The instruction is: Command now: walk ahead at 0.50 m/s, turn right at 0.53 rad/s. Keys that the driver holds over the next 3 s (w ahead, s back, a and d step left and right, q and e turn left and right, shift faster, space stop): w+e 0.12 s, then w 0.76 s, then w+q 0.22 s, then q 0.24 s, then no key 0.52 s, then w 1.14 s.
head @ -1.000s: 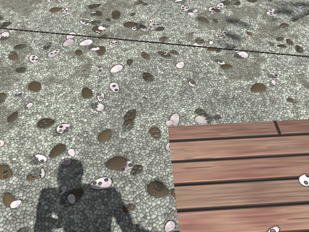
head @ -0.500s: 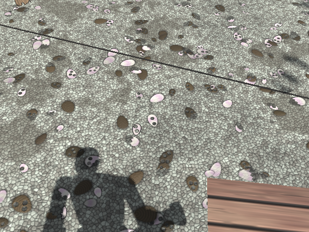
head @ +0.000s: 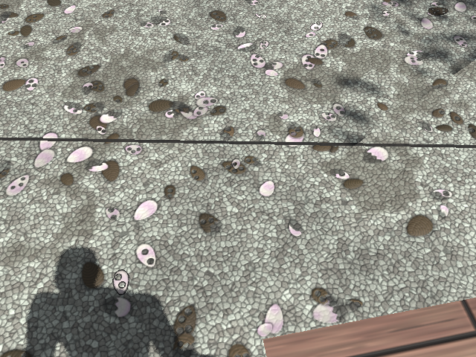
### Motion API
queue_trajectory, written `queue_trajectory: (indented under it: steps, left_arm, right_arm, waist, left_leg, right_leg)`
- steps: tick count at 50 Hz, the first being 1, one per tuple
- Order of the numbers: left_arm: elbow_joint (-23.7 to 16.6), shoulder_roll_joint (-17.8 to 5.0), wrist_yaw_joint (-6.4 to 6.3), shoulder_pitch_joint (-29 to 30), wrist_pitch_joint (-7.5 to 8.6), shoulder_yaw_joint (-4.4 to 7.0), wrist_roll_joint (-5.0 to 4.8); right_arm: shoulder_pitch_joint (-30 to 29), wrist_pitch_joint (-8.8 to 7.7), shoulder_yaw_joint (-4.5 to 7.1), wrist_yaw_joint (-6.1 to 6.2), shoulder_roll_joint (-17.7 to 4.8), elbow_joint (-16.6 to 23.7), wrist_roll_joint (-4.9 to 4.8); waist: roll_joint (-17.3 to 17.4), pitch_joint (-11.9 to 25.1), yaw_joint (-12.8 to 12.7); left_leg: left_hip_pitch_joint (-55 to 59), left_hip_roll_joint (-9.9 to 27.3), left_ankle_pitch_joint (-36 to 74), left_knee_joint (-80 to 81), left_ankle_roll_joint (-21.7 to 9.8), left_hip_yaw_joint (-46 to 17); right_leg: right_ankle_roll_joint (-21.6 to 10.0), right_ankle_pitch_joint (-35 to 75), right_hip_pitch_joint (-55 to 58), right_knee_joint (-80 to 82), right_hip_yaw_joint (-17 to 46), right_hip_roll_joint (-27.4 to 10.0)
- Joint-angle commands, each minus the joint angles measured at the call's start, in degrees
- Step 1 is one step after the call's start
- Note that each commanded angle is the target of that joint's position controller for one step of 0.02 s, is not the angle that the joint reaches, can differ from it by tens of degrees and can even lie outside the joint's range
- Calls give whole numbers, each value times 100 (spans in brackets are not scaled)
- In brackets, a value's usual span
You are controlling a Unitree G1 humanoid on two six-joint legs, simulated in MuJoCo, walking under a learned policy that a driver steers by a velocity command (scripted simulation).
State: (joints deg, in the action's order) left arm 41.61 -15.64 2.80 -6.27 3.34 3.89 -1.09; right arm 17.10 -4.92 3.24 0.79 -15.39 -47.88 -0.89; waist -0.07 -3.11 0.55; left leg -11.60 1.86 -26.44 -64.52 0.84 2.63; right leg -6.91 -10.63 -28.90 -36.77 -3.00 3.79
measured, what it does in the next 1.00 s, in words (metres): walks ahead: left foot, then right foot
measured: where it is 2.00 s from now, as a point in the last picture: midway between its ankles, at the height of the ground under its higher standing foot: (278, 225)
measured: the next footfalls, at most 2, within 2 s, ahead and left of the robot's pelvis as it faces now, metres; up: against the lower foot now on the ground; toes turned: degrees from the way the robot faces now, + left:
left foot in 0.42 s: +0.44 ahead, +0.11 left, +0.00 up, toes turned -10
right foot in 0.94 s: +0.66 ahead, -0.18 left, +0.00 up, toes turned -11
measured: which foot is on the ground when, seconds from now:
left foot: up 0.00-0.40, down 0.42-0.96, up 0.98-1.00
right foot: down 0.00-0.44, up 0.46-0.92, down 0.94-1.00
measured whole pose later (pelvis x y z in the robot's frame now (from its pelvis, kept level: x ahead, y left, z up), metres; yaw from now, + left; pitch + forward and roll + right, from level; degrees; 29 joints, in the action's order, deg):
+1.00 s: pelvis +0.55 -0.06 +0.01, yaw -9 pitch +3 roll +1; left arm 37.5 -14.4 1.7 -3.5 5.6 2.1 0.2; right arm 22.2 -3.3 2.8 -0.1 -16.9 -49.5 -1.1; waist 0.7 -0.9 3.9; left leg -9.7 -0.4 -28.9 -47.3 -1.2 -3.2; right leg -2.9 -8.0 -27.5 -32.6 -2.1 -0.3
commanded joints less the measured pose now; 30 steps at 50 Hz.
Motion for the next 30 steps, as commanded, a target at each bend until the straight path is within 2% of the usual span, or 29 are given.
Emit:
queue_trajectory:
  steps: [1,2,3,6,8,11,13,15,18,19,20,21,22,23,24,25,26,27,28,30]
  left_arm:
    - [-127,-835,-73,-1198,89,253,6]
    - [-221,-598,-85,-826,100,185,-3]
    - [-333,-546,-110,-641,98,152,57]
    - [-377,-734,-182,-679,124,206,43]
    - [-325,-823,-257,-808,119,220,35]
    - [-194,-763,-302,-1084,82,184,-2]
    - [-103,-797,-296,-1316,73,171,-1]
    - [-22,-830,-285,-1474,64,167,-8]
    - [55,-883,-306,-1574,20,179,11]
    - [64,-911,-317,-1535,-3,190,19]
    - [40,-919,-323,-1407,-23,188,18]
    - [-2,-817,-319,-1305,-30,147,36]
    - [-149,-609,-317,-1202,-18,46,114]
    - [-145,-199,-301,-2043,73,-78,7]
    - [-100,-507,-278,-1919,133,-58,-30]
    - [-209,-838,-252,-1335,153,35,-99]
    - [-313,-790,-252,-942,160,12,-54]
    - [-361,-719,-247,-748,161,24,39]
    - [-350,-655,-248,-822,138,43,70]
    - [-273,-456,-249,-1052,74,11,58]
  right_arm:
    - [-541,-464,67,-77,-687,913,-116]
    - [-599,-421,123,-19,-760,868,56]
    - [-482,-343,156,-18,-773,870,116]
    - [-412,-157,136,-4,-584,945,187]
    - [-724,-108,74,2,-448,1039,196]
    - [-1317,-142,-15,-56,-271,1123,174]
    - [-1664,-182,-28,-118,-286,1194,105]
    - [-1922,-221,-2,-171,-399,1294,66]
    - [-1990,-291,54,-243,-554,1399,70]
    - [-1841,-307,76,-249,-599,1381,65]
    - [-1469,-324,126,-240,-674,1294,71]
    - [-793,-339,221,-211,-847,1112,104]
    - [186,-341,302,-173,-1154,993,180]
    - [836,-280,437,-193,-1560,775,200]
    - [954,-247,315,-230,-1069,709,49]
    - [550,-207,224,-206,-795,761,8]
    - [153,-154,173,-194,-713,843,55]
    - [-89,-133,122,-209,-598,852,88]
    - [-219,-150,81,-217,-523,863,135]
    - [-263,-182,81,-236,-533,806,108]
  waist:
    - [40,1175,-453]
    - [139,922,-243]
    - [21,761,-58]
    - [-44,580,89]
    - [-141,463,-1]
    - [-353,438,-316]
    - [-452,394,-519]
    - [-479,286,-619]
    - [-544,231,-559]
    - [-619,245,-455]
    - [-662,385,-215]
    - [-575,831,122]
    - [-167,1653,550]
    - [1474,2430,373]
    - [1451,2271,492]
    - [868,1333,510]
    - [368,853,374]
    - [204,455,238]
    - [345,372,64]
    - [546,412,-77]
  left_leg:
    - [-3388,183,374,-1230,-228,-906]
    - [-3008,377,569,-697,-194,-850]
    - [-2637,464,704,-478,-146,-857]
    - [-2382,468,980,278,109,-678]
    - [-2438,420,1629,1034,250,-533]
    - [-2048,219,2962,2432,230,-406]
    - [-1884,92,3426,2935,187,-363]
    - [-2053,67,3286,3236,71,-425]
    - [-2196,2,2604,3566,-191,-447]
    - [-2026,-44,2366,3635,-284,-402]
    - [-1506,-167,2300,3824,-411,-269]
    - [-488,-159,2524,3889,-606,-256]
    - [1084,677,2764,3689,-1032,-1134]
    - [3211,1865,1676,3995,-1989,-3549]
    - [3254,2028,524,4632,-1953,-4554]
    - [2512,1861,119,4745,-1672,-3823]
    - [1713,1636,476,4862,-1510,-3166]
    - [1040,1398,981,5061,-1474,-2714]
    - [618,1222,1421,5208,-1417,-2389]
    - [245,1027,2040,5413,-1458,-1908]
  right_leg:
    - [-1314,325,3735,1961,3352,-1824]
    - [-1151,860,3008,2022,2829,-1593]
    - [-1137,1199,2460,2163,2596,-1452]
    - [-1163,1906,1719,2375,2172,-1262]
    - [-1037,2112,1521,2426,1763,-1111]
    - [-668,1773,1447,2310,1330,-804]
    - [-611,1288,1568,2286,1459,-915]
    - [-609,1120,1969,2119,1712,-1136]
    - [-523,1389,2664,1758,2096,-1468]
    - [-468,1716,2781,1622,2144,-1514]
    - [-377,2461,2796,1284,2059,-1414]
    - [-234,3166,2642,526,1814,-1113]
    - [-17,2396,1818,-948,1494,-766]
    - [444,-511,-387,-3084,963,143]
    - [447,-2176,-1280,-3663,1333,41]
    - [430,-1746,-1688,-3919,1272,-289]
    - [433,-1262,-1603,-3725,1002,-576]
    - [463,-955,-1482,-3320,894,-749]
    - [488,-734,-1168,-3036,880,-918]
    - [580,-573,-829,-2698,735,-983]
Over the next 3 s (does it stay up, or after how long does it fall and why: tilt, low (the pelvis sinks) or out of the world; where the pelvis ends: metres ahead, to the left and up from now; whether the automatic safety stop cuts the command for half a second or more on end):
stays up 1.29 -0.08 0.03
